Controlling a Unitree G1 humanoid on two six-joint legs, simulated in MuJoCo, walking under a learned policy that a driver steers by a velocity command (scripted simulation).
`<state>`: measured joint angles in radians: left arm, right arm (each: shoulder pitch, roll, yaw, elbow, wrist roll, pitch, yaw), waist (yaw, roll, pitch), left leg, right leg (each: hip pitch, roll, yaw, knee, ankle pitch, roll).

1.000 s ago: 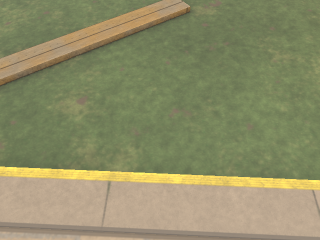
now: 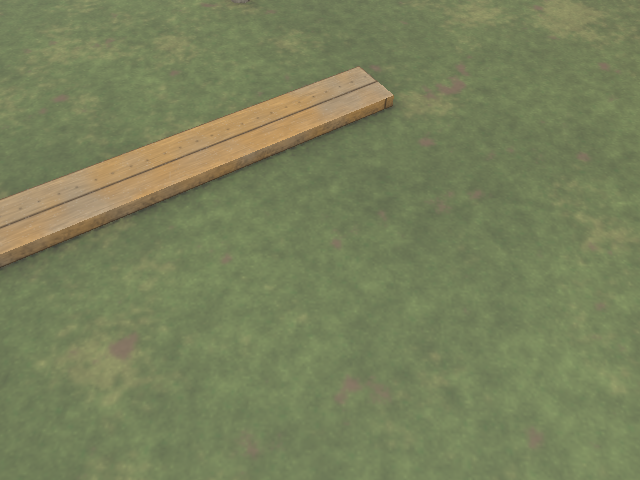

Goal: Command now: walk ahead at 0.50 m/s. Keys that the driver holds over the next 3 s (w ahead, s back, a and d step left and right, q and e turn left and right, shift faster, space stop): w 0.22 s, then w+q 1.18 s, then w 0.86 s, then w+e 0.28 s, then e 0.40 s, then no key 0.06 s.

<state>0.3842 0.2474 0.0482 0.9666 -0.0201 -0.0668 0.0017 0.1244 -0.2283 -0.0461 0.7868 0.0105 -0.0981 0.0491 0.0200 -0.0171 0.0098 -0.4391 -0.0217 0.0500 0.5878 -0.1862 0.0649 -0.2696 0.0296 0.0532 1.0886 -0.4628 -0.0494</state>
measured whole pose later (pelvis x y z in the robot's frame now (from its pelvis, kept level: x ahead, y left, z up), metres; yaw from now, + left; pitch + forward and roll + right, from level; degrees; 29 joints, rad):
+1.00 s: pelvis +0.55 -0.10 -0.18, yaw +22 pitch +2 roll -2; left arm 0.37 0.23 0.06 1.02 0.00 -0.07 0.03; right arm 0.10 -0.23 -0.08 0.68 0.02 -0.02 0.02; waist 0.07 0.02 -0.01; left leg -0.72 0.05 0.00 0.82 -0.04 0.06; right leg 0.00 0.00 -0.20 0.37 -0.40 0.00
